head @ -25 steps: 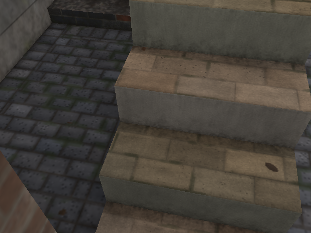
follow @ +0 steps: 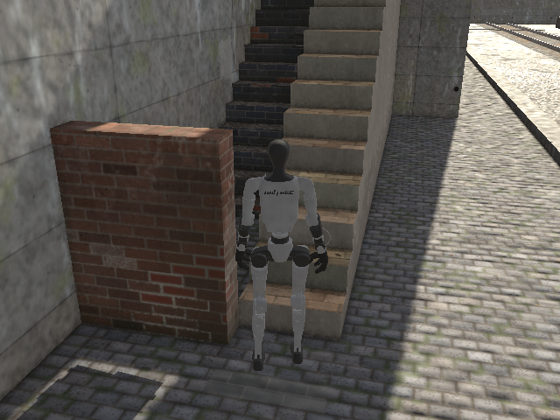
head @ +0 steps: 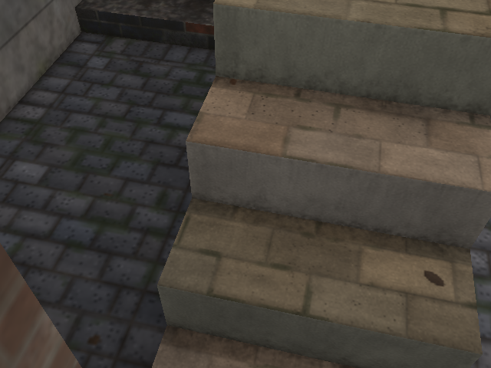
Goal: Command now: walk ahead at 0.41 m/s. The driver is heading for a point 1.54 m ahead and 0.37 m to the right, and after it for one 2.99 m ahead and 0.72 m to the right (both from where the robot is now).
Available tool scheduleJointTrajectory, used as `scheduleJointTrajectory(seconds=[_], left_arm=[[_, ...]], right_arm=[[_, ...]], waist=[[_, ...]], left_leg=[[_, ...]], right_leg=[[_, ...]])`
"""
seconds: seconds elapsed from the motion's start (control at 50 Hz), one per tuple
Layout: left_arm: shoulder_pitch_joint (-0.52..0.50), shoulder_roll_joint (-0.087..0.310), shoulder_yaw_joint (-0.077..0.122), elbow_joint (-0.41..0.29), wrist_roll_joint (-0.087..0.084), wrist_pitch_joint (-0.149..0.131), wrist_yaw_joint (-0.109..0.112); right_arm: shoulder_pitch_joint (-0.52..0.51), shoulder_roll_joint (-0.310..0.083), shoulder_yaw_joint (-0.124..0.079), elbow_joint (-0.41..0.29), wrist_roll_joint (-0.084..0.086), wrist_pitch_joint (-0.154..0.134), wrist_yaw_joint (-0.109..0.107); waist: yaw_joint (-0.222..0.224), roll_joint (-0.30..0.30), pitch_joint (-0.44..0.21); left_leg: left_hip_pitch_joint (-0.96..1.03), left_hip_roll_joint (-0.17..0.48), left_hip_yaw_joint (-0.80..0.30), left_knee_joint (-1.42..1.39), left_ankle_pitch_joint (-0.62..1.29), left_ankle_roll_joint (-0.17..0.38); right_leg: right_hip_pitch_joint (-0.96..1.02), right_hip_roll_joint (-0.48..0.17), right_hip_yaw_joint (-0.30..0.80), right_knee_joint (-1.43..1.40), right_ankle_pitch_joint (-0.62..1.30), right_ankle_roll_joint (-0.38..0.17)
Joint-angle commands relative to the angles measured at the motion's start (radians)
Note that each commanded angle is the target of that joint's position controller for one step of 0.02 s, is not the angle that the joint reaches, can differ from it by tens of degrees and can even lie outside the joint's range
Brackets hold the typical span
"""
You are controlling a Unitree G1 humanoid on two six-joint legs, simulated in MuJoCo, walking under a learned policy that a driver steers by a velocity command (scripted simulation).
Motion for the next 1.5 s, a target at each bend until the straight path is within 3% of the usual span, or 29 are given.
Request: scheduleJointTrajectory(seconds=[0.02, 0.24, 0.5, 0.74, 0.76, 0.86, 1.14, 1.16, 1.2, 1.44, 1.46, 1.5], left_arm=[[0.000, 0.070, 0.009, -0.052, -0.002, -0.016, 0.010], [-0.059, 0.073, 0.002, -0.092, 0.002, -0.022, 0.004], [-0.089, 0.075, 0.000, -0.123, 0.010, -0.029, -0.007], [-0.083, 0.078, 0.004, -0.135, 0.013, -0.034, -0.014], [-0.076, 0.078, 0.003, -0.133, 0.005, -0.039, -0.011], [-0.061, 0.083, 0.003, -0.127, 0.011, -0.045, -0.011], [-0.065, 0.080, 0.008, -0.138, 0.014, -0.034, -0.015], [-0.077, 0.102, 0.014, -0.141, 0.030, -0.034, -0.020], [-0.079, 0.097, 0.014, -0.138, 0.027, -0.032, -0.023], [-0.105, 0.098, 0.013, -0.132, 0.022, -0.031, -0.026], [-0.094, 0.078, 0.005, -0.128, 0.005, -0.030, -0.021], [-0.091, 0.086, 0.006, -0.129, 0.008, -0.030, -0.017]], right_arm=[[0.016, -0.106, -0.026, -0.050, 0.008, -0.010, -0.012], [-0.083, -0.095, -0.033, -0.073, 0.004, -0.009, -0.004], [-0.152, -0.093, -0.034, -0.076, -0.002, -0.013, 0.009], [-0.173, -0.092, -0.033, -0.070, -0.004, -0.017, 0.014], [-0.177, -0.083, -0.028, -0.074, -0.002, -0.017, 0.012], [-0.160, -0.092, -0.030, -0.063, -0.004, -0.017, 0.008], [-0.169, -0.092, -0.032, -0.066, -0.002, -0.013, 0.010], [-0.157, -0.111, -0.032, -0.061, 0.001, -0.013, 0.017], [-0.157, -0.097, -0.027, -0.063, -0.001, -0.014, 0.020], [-0.162, -0.117, -0.022, -0.075, 0.000, -0.013, 0.020], [-0.173, -0.096, -0.021, -0.082, -0.003, -0.013, 0.014], [-0.170, -0.112, -0.024, -0.080, -0.001, -0.012, 0.008]], waist=[[-0.004, 0.007, -0.043], [-0.005, 0.017, -0.043], [-0.005, 0.002, -0.043], [-0.002, -0.004, -0.033], [0.000, -0.001, -0.024], [-0.001, -0.002, -0.026], [-0.002, -0.008, -0.039], [0.001, 0.024, -0.046], [0.001, 0.006, -0.039], [0.001, -0.011, -0.043], [-0.003, -0.042, -0.036], [-0.002, -0.017, -0.045]], left_leg=[[-0.050, 0.077, -0.049, -0.037, 0.469, 0.015], [-0.013, 0.089, -0.060, -0.087, 0.470, 0.019], [-0.024, 0.086, -0.069, -0.130, 0.342, 0.021], [-0.046, 0.079, -0.070, -0.143, 0.252, 0.021], [-0.039, 0.078, -0.068, -0.150, 0.251, 0.013], [-0.038, 0.076, -0.060, -0.139, 0.237, 0.007], [-0.060, 0.077, -0.059, -0.129, 0.236, 0.010], [-0.063, 0.081, -0.045, -0.102, 0.237, 0.017], [-0.072, 0.080, -0.047, -0.102, 0.215, 0.019], [-0.059, 0.086, -0.051, -0.091, 0.269, 0.018], [-0.056, 0.083, -0.065, -0.121, 0.270, 0.010], [-0.049, 0.083, -0.062, -0.119, 0.295, 0.005]], right_leg=[[0.125, -0.124, 0.090, 0.013, 0.484, -0.046], [0.102, -0.141, 0.088, -0.021, 0.418, -0.024], [0.092, -0.150, 0.091, -0.065, 0.322, -0.007], [0.086, -0.148, 0.095, -0.087, 0.250, -0.003], [0.075, -0.146, 0.092, -0.098, 0.246, -0.002], [0.079, -0.142, 0.092, -0.098, 0.227, -0.003], [0.103, -0.147, 0.109, -0.082, 0.278, -0.010], [0.118, -0.158, 0.112, -0.067, 0.260, -0.015], [0.105, -0.155, 0.113, -0.070, 0.222, -0.017], [0.113, -0.154, 0.110, -0.057, 0.294, -0.017], [0.100, -0.143, 0.107, -0.071, 0.322, -0.012], [0.120, -0.147, 0.108, -0.063, 0.365, -0.011]])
